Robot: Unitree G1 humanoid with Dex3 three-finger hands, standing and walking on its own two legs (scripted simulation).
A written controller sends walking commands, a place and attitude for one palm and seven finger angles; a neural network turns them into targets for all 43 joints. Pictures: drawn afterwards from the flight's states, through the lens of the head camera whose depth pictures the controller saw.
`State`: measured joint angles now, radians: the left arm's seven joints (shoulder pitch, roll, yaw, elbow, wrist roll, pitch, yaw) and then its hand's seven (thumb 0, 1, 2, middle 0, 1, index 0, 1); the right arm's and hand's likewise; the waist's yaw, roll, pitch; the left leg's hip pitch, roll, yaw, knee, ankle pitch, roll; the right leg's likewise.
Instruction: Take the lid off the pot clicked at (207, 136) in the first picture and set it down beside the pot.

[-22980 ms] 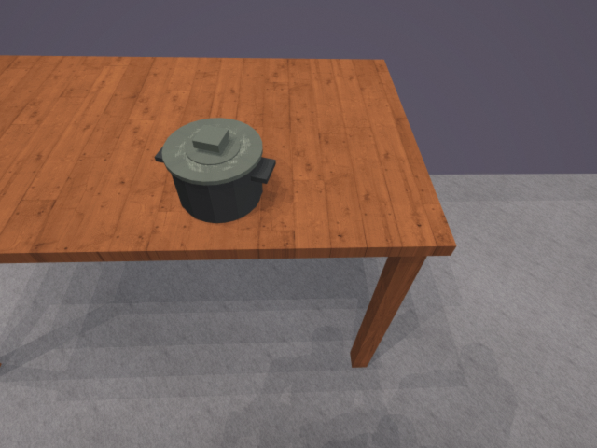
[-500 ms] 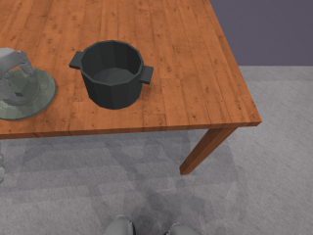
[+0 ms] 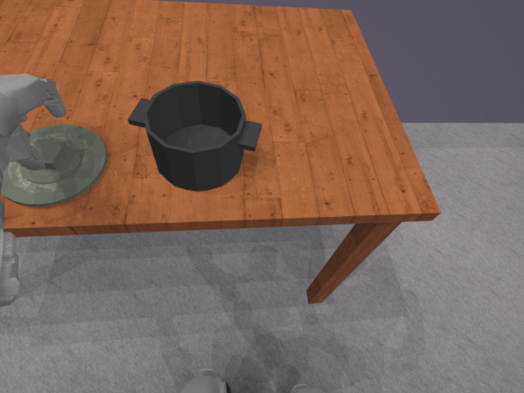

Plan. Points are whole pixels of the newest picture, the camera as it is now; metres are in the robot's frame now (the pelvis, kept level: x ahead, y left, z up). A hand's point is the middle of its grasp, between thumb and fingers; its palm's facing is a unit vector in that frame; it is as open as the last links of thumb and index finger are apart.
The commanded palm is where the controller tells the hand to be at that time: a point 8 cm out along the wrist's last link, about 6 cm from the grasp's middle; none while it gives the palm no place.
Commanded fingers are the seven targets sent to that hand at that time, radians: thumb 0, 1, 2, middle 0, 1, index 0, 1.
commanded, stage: raise the empty hand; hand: left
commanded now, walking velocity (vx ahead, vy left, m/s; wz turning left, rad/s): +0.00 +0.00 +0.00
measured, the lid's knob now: (46, 154) +0.49 +0.32 +0.04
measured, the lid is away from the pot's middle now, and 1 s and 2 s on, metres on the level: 0.24 0.24 0.24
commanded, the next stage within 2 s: draw the hand back to the body in 1.00 s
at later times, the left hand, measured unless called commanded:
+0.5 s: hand (6, 105) +0.47 +0.31 +0.15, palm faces -0.37 -0.10 -0.92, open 11.0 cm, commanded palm +0.50 +0.31 +0.21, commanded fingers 0.00 -0.02 0.67 -0.36 -0.84 -0.36 -0.84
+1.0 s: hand out of the picture +0.47 +0.33 +0.20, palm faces -0.33 -0.11 -0.94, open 11.0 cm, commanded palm +0.49 +0.32 +0.25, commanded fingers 0.00 -0.02 0.67 -0.36 -0.84 -0.36 -0.84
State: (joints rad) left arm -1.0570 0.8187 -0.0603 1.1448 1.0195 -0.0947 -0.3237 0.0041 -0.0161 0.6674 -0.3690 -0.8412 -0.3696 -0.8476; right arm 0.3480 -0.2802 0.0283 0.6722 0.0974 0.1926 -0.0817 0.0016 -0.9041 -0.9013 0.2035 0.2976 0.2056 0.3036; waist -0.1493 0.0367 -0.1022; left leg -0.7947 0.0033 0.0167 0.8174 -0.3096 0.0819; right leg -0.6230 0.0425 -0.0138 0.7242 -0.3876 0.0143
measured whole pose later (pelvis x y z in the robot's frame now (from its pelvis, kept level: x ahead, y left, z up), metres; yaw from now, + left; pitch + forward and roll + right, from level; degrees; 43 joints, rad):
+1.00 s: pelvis +0.01 +0.00 +0.02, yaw +1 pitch +12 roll -3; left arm -1.17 0.86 -0.10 1.07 0.97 -0.04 -0.48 0.00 -0.02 0.67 -0.37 -0.84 -0.37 -0.85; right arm 0.30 -0.29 0.03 0.67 0.12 0.21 -0.07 0.00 -0.91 -0.90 0.20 0.30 0.20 0.30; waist -0.12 0.04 -0.08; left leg -0.62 -0.02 0.01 0.69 -0.27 0.08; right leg -0.45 0.03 -0.02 0.59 -0.35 0.02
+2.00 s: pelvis +0.02 -0.04 +0.04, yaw +0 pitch +0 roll -1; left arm -0.43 0.49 0.32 0.41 -0.05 -0.06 0.07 0.00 0.13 0.71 -0.34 -0.75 -0.34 -0.75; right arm 0.21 -0.27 0.06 0.62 0.06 -0.01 -0.06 0.01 -0.90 -0.90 0.20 0.30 0.20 0.30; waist -0.02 0.02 0.00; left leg -0.23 0.00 0.04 0.43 -0.20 0.03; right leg -0.08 0.04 0.02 0.36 -0.27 -0.02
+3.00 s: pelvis +0.03 -0.05 +0.04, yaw +0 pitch -5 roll +0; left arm 0.31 0.34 0.31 -0.31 -0.12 -0.08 0.08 0.02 0.89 0.90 -0.21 -0.30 -0.21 -0.31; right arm 0.16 -0.23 0.03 0.65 0.02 -0.08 -0.06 0.01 -0.90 -0.90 0.20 0.30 0.20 0.30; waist 0.05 0.05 0.02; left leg -0.11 0.01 0.03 0.38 -0.19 0.01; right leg 0.03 0.05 0.01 0.32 -0.27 -0.04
